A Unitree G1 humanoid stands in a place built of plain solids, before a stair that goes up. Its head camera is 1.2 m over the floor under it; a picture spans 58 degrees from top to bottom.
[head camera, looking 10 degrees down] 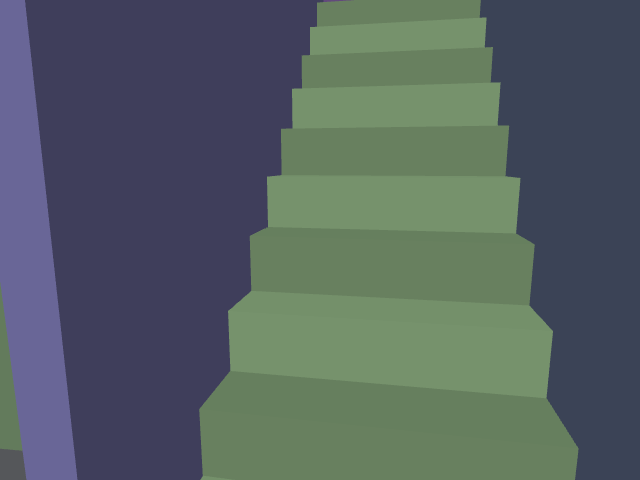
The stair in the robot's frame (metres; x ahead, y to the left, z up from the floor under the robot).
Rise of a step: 0.19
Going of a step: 0.21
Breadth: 0.90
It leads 10 degrees to the right of straight ahead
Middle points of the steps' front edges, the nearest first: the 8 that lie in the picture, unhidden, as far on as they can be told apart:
0.94 -0.13 0.58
1.15 -0.17 0.77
1.36 -0.21 0.96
1.57 -0.24 1.15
1.78 -0.28 1.35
1.99 -0.32 1.54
2.20 -0.35 1.73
2.41 -0.39 1.92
